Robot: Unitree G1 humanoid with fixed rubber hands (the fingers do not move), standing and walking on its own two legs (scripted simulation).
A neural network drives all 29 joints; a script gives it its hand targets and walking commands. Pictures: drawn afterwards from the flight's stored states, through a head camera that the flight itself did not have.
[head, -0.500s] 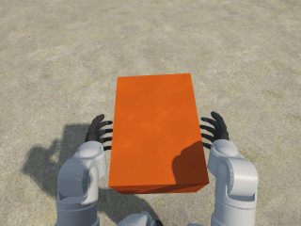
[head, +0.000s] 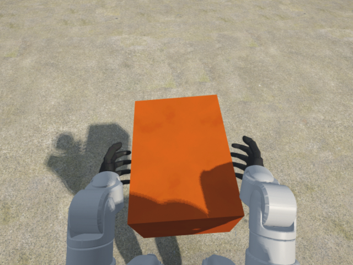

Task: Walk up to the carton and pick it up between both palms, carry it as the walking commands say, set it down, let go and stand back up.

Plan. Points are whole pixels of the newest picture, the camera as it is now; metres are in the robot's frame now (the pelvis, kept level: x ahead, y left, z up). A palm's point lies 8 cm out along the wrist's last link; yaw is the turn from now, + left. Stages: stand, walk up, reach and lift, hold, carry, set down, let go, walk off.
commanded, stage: carry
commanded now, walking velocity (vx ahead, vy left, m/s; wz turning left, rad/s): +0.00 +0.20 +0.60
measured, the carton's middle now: (181, 164) +0.34 +0.01 +0.00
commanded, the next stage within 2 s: none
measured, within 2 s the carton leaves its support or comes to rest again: neither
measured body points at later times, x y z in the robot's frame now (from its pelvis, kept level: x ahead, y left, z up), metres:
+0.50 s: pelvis -0.07 +0.19 +0.01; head -0.05 +0.24 +0.45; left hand +0.15 +0.42 +0.07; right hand +0.25 +0.15 +0.10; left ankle -0.05 +0.28 -0.72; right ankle -0.04 +0.04 -0.64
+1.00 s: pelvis -0.19 +0.32 +0.01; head -0.21 +0.33 +0.45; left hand +0.05 +0.52 +0.09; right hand +0.11 +0.24 +0.10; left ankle -0.17 +0.40 -0.72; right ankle -0.11 +0.17 -0.71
